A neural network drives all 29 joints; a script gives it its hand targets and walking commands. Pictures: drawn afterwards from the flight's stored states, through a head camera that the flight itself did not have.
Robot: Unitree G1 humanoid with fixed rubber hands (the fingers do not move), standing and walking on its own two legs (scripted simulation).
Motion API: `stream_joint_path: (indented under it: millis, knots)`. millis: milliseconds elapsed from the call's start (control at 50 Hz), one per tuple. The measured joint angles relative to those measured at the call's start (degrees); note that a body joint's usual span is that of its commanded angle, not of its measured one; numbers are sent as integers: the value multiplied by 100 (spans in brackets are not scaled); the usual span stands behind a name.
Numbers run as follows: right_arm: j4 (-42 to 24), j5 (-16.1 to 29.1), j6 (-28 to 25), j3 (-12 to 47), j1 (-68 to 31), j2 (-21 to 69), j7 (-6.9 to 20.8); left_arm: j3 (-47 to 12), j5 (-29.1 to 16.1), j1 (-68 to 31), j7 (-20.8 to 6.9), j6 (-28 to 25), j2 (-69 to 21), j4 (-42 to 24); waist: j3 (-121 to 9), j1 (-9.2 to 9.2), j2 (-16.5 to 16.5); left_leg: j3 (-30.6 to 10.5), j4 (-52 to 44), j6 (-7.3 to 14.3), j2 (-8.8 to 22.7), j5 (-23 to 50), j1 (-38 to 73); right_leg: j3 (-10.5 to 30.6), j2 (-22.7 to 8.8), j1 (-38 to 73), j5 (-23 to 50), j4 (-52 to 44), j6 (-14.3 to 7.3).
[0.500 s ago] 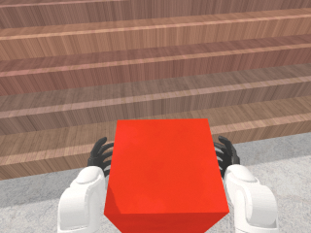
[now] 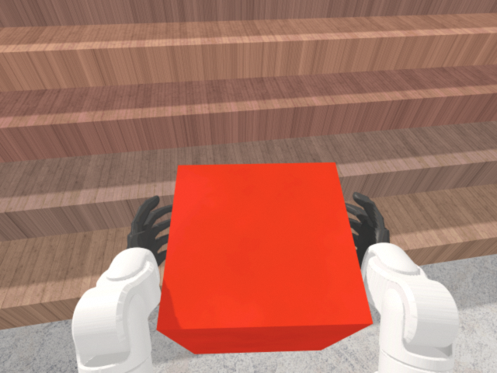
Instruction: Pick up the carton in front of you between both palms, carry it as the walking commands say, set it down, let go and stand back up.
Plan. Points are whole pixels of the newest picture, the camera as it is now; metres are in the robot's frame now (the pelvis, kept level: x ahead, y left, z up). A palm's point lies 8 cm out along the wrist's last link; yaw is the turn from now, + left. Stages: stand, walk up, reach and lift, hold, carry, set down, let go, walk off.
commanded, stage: carry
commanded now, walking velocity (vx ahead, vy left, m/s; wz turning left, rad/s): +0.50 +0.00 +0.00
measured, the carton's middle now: (257, 268) +0.28 +0.00 +0.06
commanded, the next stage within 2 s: none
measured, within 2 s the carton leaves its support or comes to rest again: neither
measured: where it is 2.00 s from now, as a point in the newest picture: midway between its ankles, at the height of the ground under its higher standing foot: (220, 102)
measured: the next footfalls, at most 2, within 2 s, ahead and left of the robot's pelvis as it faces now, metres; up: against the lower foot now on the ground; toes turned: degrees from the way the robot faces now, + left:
right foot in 0.42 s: +0.44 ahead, -0.08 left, +0.00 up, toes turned -6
left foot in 0.90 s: +0.76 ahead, +0.11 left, +0.17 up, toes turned +5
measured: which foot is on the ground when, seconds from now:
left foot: down 0.00-0.42, up 0.44-0.88, down 0.90-1.00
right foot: up 0.00-0.40, down 0.42-0.92, up 0.94-1.00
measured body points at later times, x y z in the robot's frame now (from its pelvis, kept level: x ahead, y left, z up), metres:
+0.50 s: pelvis +0.31 -0.02 +0.00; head +0.35 -0.03 +0.44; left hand +0.67 +0.16 +0.14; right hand +0.70 -0.14 +0.13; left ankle +0.15 +0.08 -0.62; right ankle +0.40 -0.07 -0.72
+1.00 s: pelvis +0.65 +0.04 +0.09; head +0.73 +0.01 +0.53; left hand +1.03 +0.15 +0.19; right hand +1.00 -0.15 +0.19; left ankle +0.73 +0.10 -0.55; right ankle +0.48 -0.08 -0.47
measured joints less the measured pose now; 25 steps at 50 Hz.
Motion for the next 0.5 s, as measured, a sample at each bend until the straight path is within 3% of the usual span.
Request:
stream_joint_path:
  millis: [40, 100, 260, 360, 420, 440, 500]
  knots:
    - [70, 14, 36, -131, -221, 35, -9, 106, 17, -230, 9, 35, -52, 73, 126, -44, 35, 21, -262, -33, -19, -91, 296, 91, 97, -867, 399, 1016, -176]
    - [236, 31, 1, -375, -618, 85, -21, 249, 44, -673, 11, 2, -75, 289, 197, -107, 70, 5, -763, -35, -96, -112, 765, 15, 47, -1802, 940, 1011, -266]
    - [1196, 110, -17, -570, -1650, -214, -93, 458, 56, -1641, 85, 23, 198, 1140, -9, -174, 155, -216, -1694, -172, -229, -456, 1969, -183, -74, -2785, 1948, -1013, -162]
    - [1927, 110, 0, -680, -2282, -353, -156, 660, 16, -2194, 117, 28, 356, 1809, -15, -140, 136, -334, -1659, -383, -265, -1067, 2601, -396, 115, -2529, 2480, -2315, -340]
    - [2261, 132, 7, -820, -2616, -504, -181, 707, 12, -2657, 137, -56, 413, 2354, 77, 85, 184, -413, -261, -461, -118, -1813, 2476, -636, 348, -1870, 2366, -2833, -426]
    - [2403, 158, -12, -850, -2755, -586, -181, 735, 22, -2787, 152, -123, 407, 2521, 132, 216, 318, -537, 672, -430, 10, -1859, 2144, -675, 451, -1872, 1922, -2598, -492]
    - [2661, 167, -26, -974, -2943, -641, -194, 791, -19, -2985, 217, -231, 408, 2878, 394, 415, 442, -1161, 3472, -319, -125, -1597, 789, -741, 583, -1822, 1538, -2229, -701]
